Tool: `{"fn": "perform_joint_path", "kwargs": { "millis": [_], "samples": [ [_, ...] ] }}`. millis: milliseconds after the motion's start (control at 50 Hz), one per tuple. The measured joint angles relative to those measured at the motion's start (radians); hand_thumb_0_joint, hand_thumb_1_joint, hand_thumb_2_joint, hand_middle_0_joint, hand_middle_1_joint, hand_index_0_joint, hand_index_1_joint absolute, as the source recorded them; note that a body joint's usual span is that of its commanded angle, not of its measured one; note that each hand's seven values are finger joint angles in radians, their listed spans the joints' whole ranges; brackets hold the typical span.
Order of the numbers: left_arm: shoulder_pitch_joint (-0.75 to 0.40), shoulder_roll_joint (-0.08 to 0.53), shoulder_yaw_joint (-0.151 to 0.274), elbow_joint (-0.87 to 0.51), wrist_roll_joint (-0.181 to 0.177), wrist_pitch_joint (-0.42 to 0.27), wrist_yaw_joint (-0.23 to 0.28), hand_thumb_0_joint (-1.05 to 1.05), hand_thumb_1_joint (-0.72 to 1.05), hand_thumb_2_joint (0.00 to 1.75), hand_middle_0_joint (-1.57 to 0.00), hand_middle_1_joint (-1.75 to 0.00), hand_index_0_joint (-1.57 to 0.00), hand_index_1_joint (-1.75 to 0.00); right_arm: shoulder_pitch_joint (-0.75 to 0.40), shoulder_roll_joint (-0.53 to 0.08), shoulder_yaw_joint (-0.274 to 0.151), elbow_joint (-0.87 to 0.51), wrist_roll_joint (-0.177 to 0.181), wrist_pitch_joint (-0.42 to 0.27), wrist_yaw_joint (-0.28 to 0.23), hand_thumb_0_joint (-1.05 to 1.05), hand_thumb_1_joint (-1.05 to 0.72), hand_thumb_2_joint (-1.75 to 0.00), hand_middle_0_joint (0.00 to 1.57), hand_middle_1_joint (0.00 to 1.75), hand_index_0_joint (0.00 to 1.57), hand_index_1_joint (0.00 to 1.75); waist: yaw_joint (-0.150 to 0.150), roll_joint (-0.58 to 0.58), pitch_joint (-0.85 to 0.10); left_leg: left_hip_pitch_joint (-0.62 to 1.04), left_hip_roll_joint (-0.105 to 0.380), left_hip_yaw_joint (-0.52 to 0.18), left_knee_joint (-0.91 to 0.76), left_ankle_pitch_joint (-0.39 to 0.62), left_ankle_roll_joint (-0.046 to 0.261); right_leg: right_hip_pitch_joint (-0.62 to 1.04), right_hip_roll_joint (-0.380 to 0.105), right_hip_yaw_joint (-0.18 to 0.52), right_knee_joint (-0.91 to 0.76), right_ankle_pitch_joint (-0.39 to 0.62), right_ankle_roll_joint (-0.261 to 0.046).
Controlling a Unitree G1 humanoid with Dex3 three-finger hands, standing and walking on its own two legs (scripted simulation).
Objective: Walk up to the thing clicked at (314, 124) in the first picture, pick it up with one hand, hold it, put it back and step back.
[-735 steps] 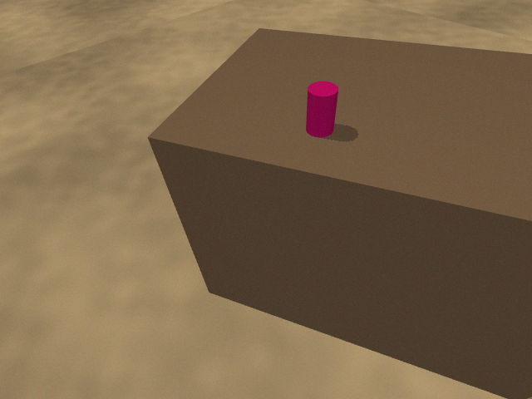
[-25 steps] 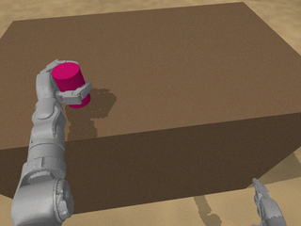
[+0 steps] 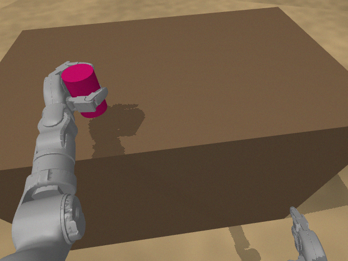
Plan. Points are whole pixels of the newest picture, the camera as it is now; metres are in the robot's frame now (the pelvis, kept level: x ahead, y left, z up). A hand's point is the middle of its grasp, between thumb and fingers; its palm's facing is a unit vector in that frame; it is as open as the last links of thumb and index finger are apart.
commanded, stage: lift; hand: left
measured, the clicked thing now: (86, 92) +0.48 +0.19 +0.16
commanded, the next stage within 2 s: hold in 1.50 s
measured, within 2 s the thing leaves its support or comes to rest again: neither
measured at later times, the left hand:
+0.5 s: hand (78, 77) +0.46 +0.18 +0.21, palm faces +0.16 -0.99 -0.03, open 9.0 cm
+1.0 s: hand (53, 74) +0.38 +0.17 +0.28, palm faces +0.16 -0.99 -0.02, open 9.0 cm
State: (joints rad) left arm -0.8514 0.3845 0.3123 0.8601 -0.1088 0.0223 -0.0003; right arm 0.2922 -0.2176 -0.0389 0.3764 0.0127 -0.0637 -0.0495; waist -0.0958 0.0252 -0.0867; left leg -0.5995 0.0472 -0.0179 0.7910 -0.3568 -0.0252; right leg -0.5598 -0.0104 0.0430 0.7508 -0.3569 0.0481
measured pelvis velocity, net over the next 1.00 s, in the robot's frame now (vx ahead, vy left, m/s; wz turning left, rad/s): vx -0.01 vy -0.01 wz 0.04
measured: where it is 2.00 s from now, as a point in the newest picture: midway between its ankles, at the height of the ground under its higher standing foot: outside the picture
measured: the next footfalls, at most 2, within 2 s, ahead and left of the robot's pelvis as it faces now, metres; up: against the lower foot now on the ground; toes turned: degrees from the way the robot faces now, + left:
none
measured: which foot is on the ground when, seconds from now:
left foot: down 0.00-1.00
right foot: down 0.00-1.00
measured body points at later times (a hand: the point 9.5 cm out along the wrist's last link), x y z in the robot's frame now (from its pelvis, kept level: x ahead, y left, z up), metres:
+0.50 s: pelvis +0.01 +0.00 +0.01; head +0.02 -0.01 +0.46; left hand +0.45 +0.23 +0.22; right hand +0.16 -0.24 -0.05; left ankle +0.02 +0.13 -0.71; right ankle +0.01 -0.15 -0.71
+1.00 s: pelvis -0.01 -0.01 +0.01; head -0.04 -0.04 +0.46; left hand +0.36 +0.23 +0.29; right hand +0.17 -0.25 -0.05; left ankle +0.02 +0.13 -0.71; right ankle +0.01 -0.15 -0.71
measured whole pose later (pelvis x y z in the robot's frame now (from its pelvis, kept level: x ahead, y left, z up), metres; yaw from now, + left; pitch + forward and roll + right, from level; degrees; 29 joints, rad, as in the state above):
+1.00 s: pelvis -0.01 -0.01 +0.01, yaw +2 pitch +0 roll +0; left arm -0.68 0.32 0.28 0.18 -0.19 0.62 -0.03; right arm 0.32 -0.23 -0.06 0.51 0.05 -0.18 -0.03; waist 0.01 0.07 -0.09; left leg -0.37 0.02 -0.04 0.65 -0.29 -0.03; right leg -0.34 -0.04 0.02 0.66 -0.33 0.04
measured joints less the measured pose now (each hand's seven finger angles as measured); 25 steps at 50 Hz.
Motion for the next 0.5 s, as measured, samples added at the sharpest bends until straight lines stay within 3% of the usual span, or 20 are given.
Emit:
{"fn": "perform_joint_path", "kwargs": {
  "millis": [300, 500],
  "samples": [
    [-0.017, 0.005, -0.011, -0.014, 0.000, 0.039, -0.004, 0.00, -0.28, 1.13, -0.78, -1.03, -0.79, -1.04, 0.029, 0.005, 0.001, -0.017, 0.006, -0.028, 0.003, -0.01, 0.53, -0.06, 0.05, 0.05, 0.06, 0.05, 0.008, 0.009, -0.014, 0.046, 0.000, 0.003, -0.029, 0.002, 0.003, 0.049, -0.001, 0.001, -0.038, 0.007, 0.002],
    [0.074, -0.038, -0.036, -0.215, -0.013, 0.133, -0.002, 0.00, -0.28, 1.13, -0.77, -1.03, -0.79, -1.05, 0.050, 0.010, 0.007, -0.002, 0.010, -0.057, 0.005, -0.01, 0.53, -0.06, 0.05, 0.05, 0.06, 0.05, 0.038, 0.030, -0.016, 0.099, -0.003, -0.002, -0.046, -0.001, 0.002, 0.108, -0.005, -0.006, -0.059, 0.004, 0.002]
  ]
}}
